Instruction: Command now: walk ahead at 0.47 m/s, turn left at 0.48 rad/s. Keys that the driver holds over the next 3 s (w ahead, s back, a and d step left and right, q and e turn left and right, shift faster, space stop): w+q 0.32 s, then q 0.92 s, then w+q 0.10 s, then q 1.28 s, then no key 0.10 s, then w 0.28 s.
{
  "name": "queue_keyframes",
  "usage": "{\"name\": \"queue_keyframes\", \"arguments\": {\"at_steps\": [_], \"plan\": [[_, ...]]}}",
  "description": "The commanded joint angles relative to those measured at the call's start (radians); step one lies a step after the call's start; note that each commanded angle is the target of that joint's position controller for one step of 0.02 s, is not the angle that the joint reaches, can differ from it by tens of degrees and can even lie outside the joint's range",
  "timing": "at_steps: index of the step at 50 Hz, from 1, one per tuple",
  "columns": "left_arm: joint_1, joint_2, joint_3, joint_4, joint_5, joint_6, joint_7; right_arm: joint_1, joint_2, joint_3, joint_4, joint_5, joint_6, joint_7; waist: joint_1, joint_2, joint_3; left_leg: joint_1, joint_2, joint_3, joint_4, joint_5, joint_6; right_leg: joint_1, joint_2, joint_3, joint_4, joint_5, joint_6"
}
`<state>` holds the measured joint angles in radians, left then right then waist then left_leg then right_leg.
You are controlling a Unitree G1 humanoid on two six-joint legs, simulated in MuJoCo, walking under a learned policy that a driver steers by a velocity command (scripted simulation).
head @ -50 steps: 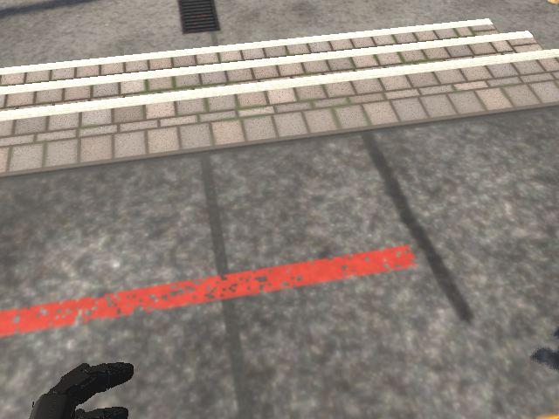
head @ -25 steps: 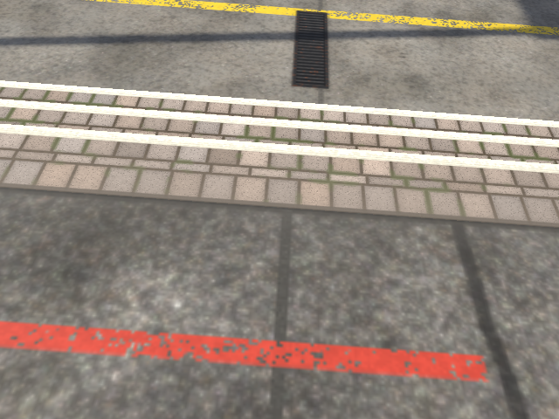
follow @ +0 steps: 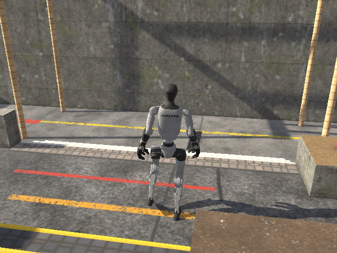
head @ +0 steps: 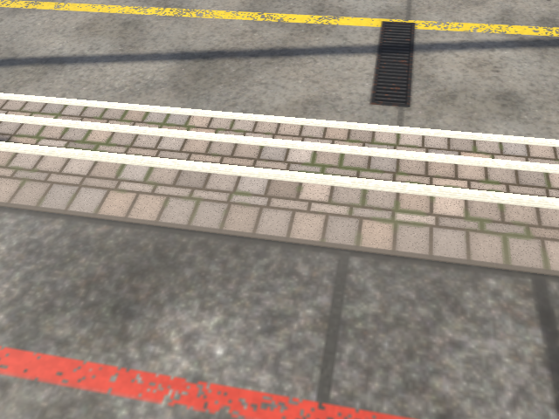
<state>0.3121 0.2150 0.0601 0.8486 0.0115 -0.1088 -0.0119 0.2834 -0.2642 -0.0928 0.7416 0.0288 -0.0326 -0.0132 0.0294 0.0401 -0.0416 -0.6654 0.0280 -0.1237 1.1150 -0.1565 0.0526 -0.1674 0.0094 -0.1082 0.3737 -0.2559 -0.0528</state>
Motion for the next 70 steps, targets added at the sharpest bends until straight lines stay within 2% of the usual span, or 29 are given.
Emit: {"name": "queue_keyframes", "arguments": {"at_steps": [1, 10, 13, 15, 16, 17, 18, 19, 21, 23, 28, 33, 36, 37, 38, 39, 40, 41, 43, 47, 53, 58, 59, 60, 61, 62, 63, 65, 70], "plan": [[-0.031, 0.139, 0.032, -0.04, 0.002, -0.018, 0.013, -0.048, -0.028, -0.008, -0.079, -0.004, -0.005, 0.002, -0.011, -0.116, 0.059, -0.17, 0.033, -0.034, -0.056, 0.119, -0.015, 0.105, -0.247, 0.146, -0.197, 0.353, -0.06], [0.044, 0.2, 0.042, 0.006, -0.019, 0.023, 0.037, -0.298, 0.01, 0.022, -0.186, -0.004, -0.011, 0.064, 0.056, -0.091, 0.137, -0.092, 0.026, 0.156, -0.446, 0.165, 0.01, 0.24, -0.281, -0.046, -0.165, 0.571, -0.052], [0.032, 0.249, 0.054, -0.001, -0.032, 0.041, 0.045, -0.263, -0.034, 0.003, -0.202, -0.008, -0.005, 0.075, -0.002, -0.149, 0.073, 0.076, -0.056, 0.246, -0.47, 0.011, 0.064, 0.29, -0.288, -0.092, -0.002, 1.046, -0.052], [-0.004, 0.277, 0.062, -0.018, -0.042, 0.052, 0.05, -0.051, -0.119, -0.039, -0.16, -0.005, 0.002, 0.07, -0.133, -0.154, -0.038, 0.368, -0.116, 0.251, -0.558, 0.005, 0.126, 0.234, -0.271, -0.109, 0.293, 1.164, -0.038], [-0.031, 0.263, 0.054, -0.037, -0.04, 0.046, 0.051, 0.129, -0.182, -0.069, -0.112, -0.007, 0.009, 0.052, -0.226, -0.099, -0.121, 0.689, -0.074, 0.141, -0.619, 0.058, 0.173, 0.013, -0.226, -0.111, 0.569, 0.921, -0.003], [0.036, 0.095, 0.004, -0.094, 0.015, 0.023, 0.03, 0.12, -0.277, -0.074, -0.107, -0.007, 0.005, 0.033, -0.104, 0.192, -0.176, 1.051, 0.202, -0.321, -0.59, 0.209, 0.323, -0.467, -0.032, -0.064, 0.953, -0.227, 0.054], [0.011, 0.146, -0.001, -0.124, -0.016, -0.022, 0.012, 0.133, -0.245, -0.058, -0.146, -0.025, -0.009, 0.032, -0.129, 0.155, -0.366, 1.127, 0.341, -0.686, -0.741, 0.155, 0.465, -0.599, 0.04, 0.178, 1.14, -0.376, 0.063], [-0.109, 0.209, 0.017, -0.157, -0.047, -0.039, 0.005, 0.089, -0.183, -0.042, -0.147, -0.032, -0.016, 0.032, -0.156, 0.052, -0.253, 1.025, 0.293, -0.514, -0.765, 0.311, 0.394, -0.648, -0.022, 0.221, 1.113, -0.265, 0.053], [-0.127, 0.198, 0.017, -0.165, -0.018, -0.031, 0.019, -0.056, -0.125, -0.021, -0.164, -0.008, -0.016, 0.03, -0.054, -0.084, -0.079, 0.718, 0.195, -0.273, -0.777, 0.479, 0.292, -0.568, -0.094, 0.196, 0.938, -0.147, 0.071], [-0.105, 0.206, 0.027, -0.173, -0.001, 0.0, 0.02, -0.112, -0.111, -0.01, -0.18, -0.018, -0.011, 0.018, -0.001, -0.061, -0.03, 0.53, 0.148, -0.199, -0.817, 0.549, 0.268, -0.468, -0.11, 0.188, 0.854, -0.099, 0.102], [-0.175, 0.125, -0.002, -0.202, 0.011, 0.032, 0.032, -0.096, -0.17, -0.029, -0.146, -0.016, 0.012, -0.012, -0.005, 0.007, -0.058, 0.36, 0.034, -0.067, -0.762, 0.663, 0.204, -0.352, -0.031, 0.129, 0.511, 0.078, 0.149], [-0.295, 0.145, 0.002, -0.237, -0.008, 0.049, 0.022, -0.053, -0.16, -0.025, -0.133, -0.008, 0.051, -0.025, -0.055, 0.066, -0.095, 0.428, 0.043, -0.185, -0.673, 0.437, 0.148, -0.313, 0.023, 0.172, 0.3, 0.164, 0.137], [-0.274, 0.174, 0.021, -0.244, -0.003, 0.039, 0.016, -0.088, -0.149, -0.022, -0.152, -0.006, 0.055, -0.028, -0.025, 0.098, -0.083, 0.483, 0.047, -0.294, -0.592, 0.308, 0.119, -0.251, 0.027, 0.203, 0.149, 0.141, 0.1], [-0.235, 0.178, 0.027, -0.237, 0.002, 0.03, 0.016, -0.114, -0.137, -0.017, -0.163, -0.004, 0.054, -0.028, 0.006, 0.097, -0.081, 0.46, 0.012, -0.291, -0.537, 0.247, 0.089, -0.156, 0.007, 0.193, 0.042, 0.268, 0.074], [-0.185, 0.232, 0.04, -0.238, 0.019, 0.027, 0.023, -0.099, -0.082, -0.001, -0.184, -0.02, 0.048, -0.027, 0.005, 0.009, -0.146, 0.366, -0.055, -0.226, -0.366, 0.065, 0.04, 0.031, -0.15, 0.301, 0.052, 0.519, 0.013], [-0.176, 0.272, 0.042, -0.248, 0.053, 0.04, 0.033, 0.028, -0.039, 0.012, -0.181, -0.02, 0.042, -0.029, -0.056, -0.252, -0.195, 0.116, -0.203, -0.105, -0.136, -0.508, -0.031, 0.256, -0.397, 0.579, 0.057, 0.877, -0.173], [-0.142, 0.246, 0.047, -0.237, 0.031, 0.051, 0.032, 0.109, -0.136, -0.007, -0.162, -0.016, 0.04, -0.022, -0.069, -0.325, -0.274, 0.059, -0.142, -0.08, 0.057, -0.569, -0.078, 0.253, -0.511, 0.786, 0.02, 0.72, -0.282], [-0.18, 0.184, 0.03, -0.261, 0.014, 0.057, 0.035, 0.067, -0.207, -0.03, -0.14, -0.008, 0.053, -0.022, -0.047, -0.215, -0.193, 0.03, -0.101, -0.065, 0.163, -0.49, -0.11, 0.192, -0.444, 0.669, 0.021, 0.583, -0.26], [-0.23, 0.139, 0.015, -0.269, 0.007, 0.078, 0.042, -0.014, -0.195, -0.035, -0.142, -0.008, 0.089, -0.034, -0.039, -0.127, -0.089, 0.012, -0.061, -0.018, 0.214, -0.364, -0.136, 0.054, -0.321, 0.459, -0.003, 0.362, -0.178], [-0.245, 0.163, 0.022, -0.259, 0.018, 0.098, 0.053, -0.039, -0.1, -0.012, -0.168, -0.002, 0.101, -0.032, -0.038, -0.188, -0.047, 0.092, -0.044, 0.079, 0.067, -0.265, -0.147, -0.042, -0.233, 0.255, -0.067, 0.304, -0.16], [-0.236, 0.218, 0.046, -0.24, 0.004, 0.111, 0.054, -0.099, -0.094, 0.001, -0.202, -0.013, 0.093, -0.011, -0.009, -0.215, -0.089, 0.216, 0.017, 0.122, -0.203, -0.232, -0.118, -0.017, -0.304, 0.196, -0.08, 0.26, -0.189], [-0.236, 0.237, 0.054, -0.213, -0.028, 0.12, 0.048, -0.028, -0.104, -0.012, -0.182, -0.015, 0.098, 0.015, -0.053, -0.208, -0.078, 0.402, -0.02, 0.195, -0.531, -0.11, -0.034, -0.06, -0.314, 0.13, 0.002, 0.174, -0.119], [-0.202, 0.214, 0.051, -0.196, -0.033, 0.124, 0.047, 0.015, -0.12, -0.023, -0.163, -0.016, 0.098, 0.013, -0.06, -0.177, -0.074, 0.49, -0.042, 0.185, -0.614, -0.072, 0.0, -0.12, -0.287, 0.088, 0.071, 0.115, -0.061], [-0.166, 0.165, 0.041, -0.186, -0.021, 0.127, 0.039, 0.05, -0.187, -0.043, -0.162, -0.017, 0.096, 0.004, -0.053, 0.006, -0.037, 0.593, 0.079, -0.025, -0.742, 0.052, 0.069, -0.286, -0.206, -0.011, 0.274, -0.049, 0.038], [-0.204, 0.134, 0.027, -0.252, 0.015, 0.121, 0.035, 0.021, -0.309, -0.065, -0.193, -0.024, 0.096, -0.011, -0.029, 0.309, 0.008, 0.622, 0.327, -0.395, -0.789, 0.243, 0.243, -0.574, -0.036, -0.06, 0.534, -0.383, 0.132], [-0.32, 0.182, 0.045, -0.272, 0.007, 0.111, 0.045, 0.027, -0.276, -0.056, -0.208, -0.067, 0.071, -0.006, -0.113, 0.198, -0.025, 0.526, 0.345, -0.419, -0.822, 0.183, 0.31, -0.572, -0.025, 0.121, 0.723, -0.393, 0.121], [-0.31, 0.196, 0.052, -0.267, -0.011, 0.11, 0.043, -0.008, -0.247, -0.045, -0.198, -0.063, 0.051, -0.006, -0.077, 0.144, -0.023, 0.524, 0.284, -0.344, -0.842, -0.044, 0.257, -0.585, -0.046, 0.159, 0.76, -0.276, 0.096], [-0.257, 0.209, 0.066, -0.228, -0.006, 0.104, 0.041, -0.061, -0.179, -0.024, -0.193, -0.016, 0.034, -0.009, -0.048, 0.113, -0.001, 0.529, 0.211, -0.307, -0.88, -0.375, 0.175, -0.613, -0.066, 0.163, 0.73, -0.102, 0.087], [-0.296, 0.168, 0.057, -0.229, -0.01, 0.067, 0.026, -0.028, -0.155, -0.009, -0.179, -0.033, 0.023, -0.028, -0.047, 0.102, 0.035, 0.542, 0.136, -0.235, -0.875, -0.151, 0.154, -0.548, -0.022, 0.152, 0.55, 0.052, 0.101]]}}
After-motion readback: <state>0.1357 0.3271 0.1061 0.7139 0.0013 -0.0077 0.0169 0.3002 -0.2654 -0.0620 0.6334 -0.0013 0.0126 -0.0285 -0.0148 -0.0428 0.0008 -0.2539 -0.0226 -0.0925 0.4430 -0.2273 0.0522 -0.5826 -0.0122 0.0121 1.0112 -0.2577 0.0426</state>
